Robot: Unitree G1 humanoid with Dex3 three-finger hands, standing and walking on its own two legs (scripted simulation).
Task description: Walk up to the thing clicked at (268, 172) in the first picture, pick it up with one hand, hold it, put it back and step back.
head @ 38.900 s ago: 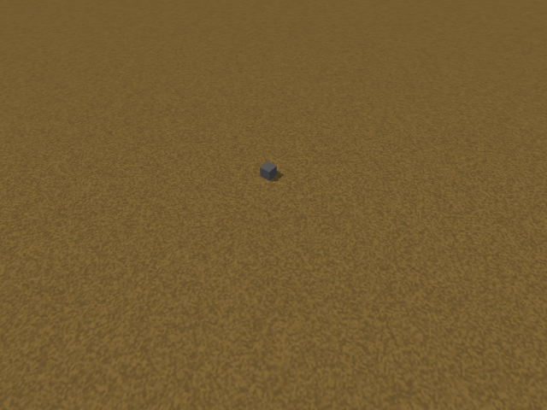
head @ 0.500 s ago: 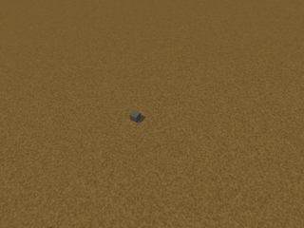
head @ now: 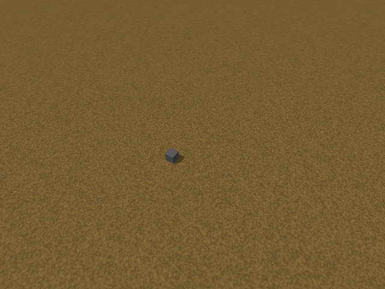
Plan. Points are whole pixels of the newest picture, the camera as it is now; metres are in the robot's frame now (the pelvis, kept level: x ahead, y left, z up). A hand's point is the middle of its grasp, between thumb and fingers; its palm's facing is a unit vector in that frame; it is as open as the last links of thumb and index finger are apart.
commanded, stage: step back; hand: left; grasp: from above
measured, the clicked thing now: (172, 155) +1.06 +0.20 -0.73
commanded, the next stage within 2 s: stand in 0.40 s
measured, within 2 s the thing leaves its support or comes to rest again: neither
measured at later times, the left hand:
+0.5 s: hand out of the picture +0.16 +0.26 -0.13, palm faces -0.05 -0.93 -0.36, open 7.4 cm
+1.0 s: hand out of the picture +0.10 +0.24 -0.13, palm faces -0.07 -0.94 -0.34, open 7.4 cm
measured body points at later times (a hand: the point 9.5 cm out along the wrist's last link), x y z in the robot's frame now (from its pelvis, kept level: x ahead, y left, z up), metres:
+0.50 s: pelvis +0.04 +0.01 +0.01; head +0.05 +0.00 +0.46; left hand +0.16 +0.30 -0.10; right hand +0.14 -0.29 -0.12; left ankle +0.03 +0.13 -0.73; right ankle +0.02 -0.12 -0.73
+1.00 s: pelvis +0.02 -0.01 +0.02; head +0.04 -0.01 +0.47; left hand +0.11 +0.29 -0.11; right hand +0.08 -0.31 -0.12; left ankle +0.03 +0.13 -0.73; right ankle +0.02 -0.12 -0.73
